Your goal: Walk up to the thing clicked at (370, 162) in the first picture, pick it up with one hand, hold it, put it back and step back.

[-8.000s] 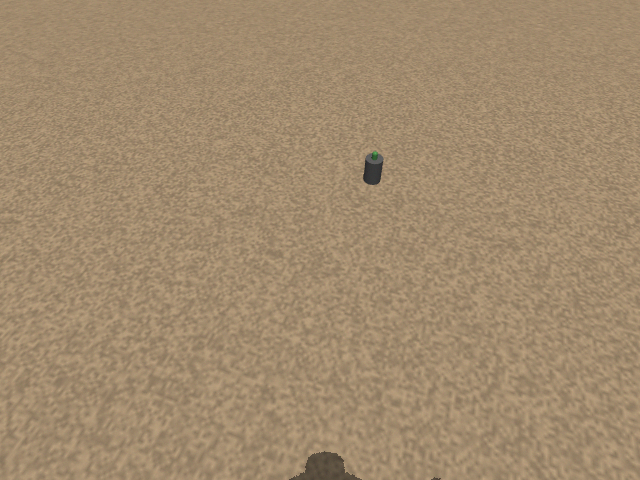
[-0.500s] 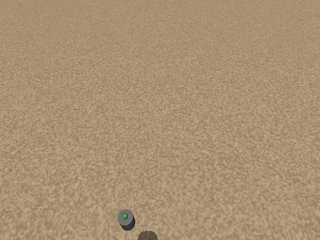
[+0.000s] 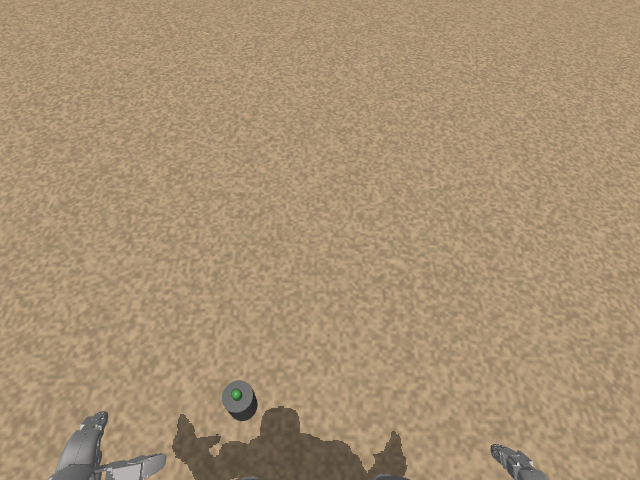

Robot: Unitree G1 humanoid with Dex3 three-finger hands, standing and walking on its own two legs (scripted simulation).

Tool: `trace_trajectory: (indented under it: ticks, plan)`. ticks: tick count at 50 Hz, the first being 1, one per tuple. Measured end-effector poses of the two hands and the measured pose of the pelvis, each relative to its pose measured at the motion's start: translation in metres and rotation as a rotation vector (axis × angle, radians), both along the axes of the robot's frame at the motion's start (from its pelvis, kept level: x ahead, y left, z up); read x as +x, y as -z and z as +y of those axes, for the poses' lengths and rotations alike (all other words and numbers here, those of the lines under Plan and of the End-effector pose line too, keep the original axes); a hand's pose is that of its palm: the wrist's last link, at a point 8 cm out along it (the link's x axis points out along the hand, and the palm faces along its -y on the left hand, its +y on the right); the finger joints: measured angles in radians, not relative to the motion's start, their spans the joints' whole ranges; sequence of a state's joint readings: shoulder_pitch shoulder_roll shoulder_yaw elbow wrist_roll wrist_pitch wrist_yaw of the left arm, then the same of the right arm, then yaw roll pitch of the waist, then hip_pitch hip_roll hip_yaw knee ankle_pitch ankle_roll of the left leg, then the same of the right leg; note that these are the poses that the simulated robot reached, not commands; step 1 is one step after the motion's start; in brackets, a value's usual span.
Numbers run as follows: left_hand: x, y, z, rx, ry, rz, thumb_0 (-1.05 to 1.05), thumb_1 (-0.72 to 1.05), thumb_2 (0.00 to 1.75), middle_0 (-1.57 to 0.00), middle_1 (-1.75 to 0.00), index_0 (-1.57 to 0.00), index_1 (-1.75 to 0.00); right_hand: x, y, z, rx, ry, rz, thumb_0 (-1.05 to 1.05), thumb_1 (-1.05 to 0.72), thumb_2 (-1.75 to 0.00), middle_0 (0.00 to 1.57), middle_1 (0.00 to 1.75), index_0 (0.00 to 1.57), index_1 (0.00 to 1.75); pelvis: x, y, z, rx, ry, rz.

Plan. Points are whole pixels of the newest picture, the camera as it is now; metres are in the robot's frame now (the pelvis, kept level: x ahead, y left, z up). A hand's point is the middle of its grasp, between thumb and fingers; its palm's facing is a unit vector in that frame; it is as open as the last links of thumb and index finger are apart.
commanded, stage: go down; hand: left
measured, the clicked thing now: (239, 399) +0.36 +0.20 -0.68
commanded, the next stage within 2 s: none
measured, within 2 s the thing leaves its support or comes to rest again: neither
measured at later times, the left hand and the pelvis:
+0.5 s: hand out of the picture +0.14 +0.28 -0.18, palm faces +0.07 -0.94 -0.33, open 17.0 cm; pelvis -0.01 +0.01 -0.06, yaw +0 degrees
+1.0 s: hand (122, 435) +0.22 +0.33 -0.28, palm faces +0.11 -0.96 -0.27, open 17.2 cm; pelvis -0.05 +0.01 -0.20, yaw -1 degrees
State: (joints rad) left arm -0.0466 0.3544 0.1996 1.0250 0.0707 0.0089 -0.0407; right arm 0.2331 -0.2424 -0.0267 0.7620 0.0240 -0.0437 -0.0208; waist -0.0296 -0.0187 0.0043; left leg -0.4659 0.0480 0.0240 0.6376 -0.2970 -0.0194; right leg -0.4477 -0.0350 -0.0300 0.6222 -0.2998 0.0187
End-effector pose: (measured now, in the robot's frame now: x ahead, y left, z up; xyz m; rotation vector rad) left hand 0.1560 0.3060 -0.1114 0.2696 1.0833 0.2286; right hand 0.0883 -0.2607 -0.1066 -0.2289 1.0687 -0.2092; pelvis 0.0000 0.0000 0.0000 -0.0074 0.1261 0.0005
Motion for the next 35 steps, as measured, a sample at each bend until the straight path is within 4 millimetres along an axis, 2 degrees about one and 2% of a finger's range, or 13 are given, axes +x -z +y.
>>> trace_trajectory:
  ticks: [7,16,25,31,35]
  plan:
    - [-0.009,0.017,0.012,0.003,0.003,-0.012,0.0,-0.05,0.28,-0.06,-0.2,-0.07,-0.19,0.005,0.015,0.003,-0.01,-0.005,-0.052,0.01,-0.93,-0.91,0.2,0.3,0.21,0.3,-0.002,0.023,0.005,-0.009,0.005,0.063]
    - [-0.023,0.029,0.015,0.01,0.004,-0.035,0.0,-0.42,0.23,-0.08,-0.27,-0.09,-0.26,0.038,0.026,0.008,-0.044,-0.048,-0.174,0.01,-0.9,-0.9,0.2,0.3,0.21,0.3,-0.005,0.047,0.008,-0.021,-0.003,0.109]
    - [-0.029,0.037,0.02,0.007,-0.009,-0.043,0.0,-0.55,0.17,-0.1,-0.24,-0.1,-0.23,0.067,0.027,0.018,-0.062,-0.1,-0.292,0.01,-0.89,-0.89,0.2,0.3,0.21,0.3,-0.007,0.063,0.008,-0.033,-0.012,0.144]
    - [-0.032,0.045,0.027,0.003,-0.007,-0.059,-0.01,-0.55,0.14,-0.1,-0.2,-0.1,-0.2,0.072,0.035,0.023,-0.069,-0.125,-0.32,0.01,-0.9,-0.9,0.2,0.3,0.21,0.3,-0.01,0.076,0.008,-0.038,-0.016,0.172]
    - [-0.025,0.06,0.038,-0.003,-0.014,-0.105,-0.01,-0.56,0.11,-0.1,-0.18,-0.1,-0.18,0.07,0.052,0.022,-0.077,-0.15,-0.317,0.01,-0.9,-0.9,0.2,0.3,0.21,0.3,-0.015,0.091,0.008,-0.038,-0.015,0.213]
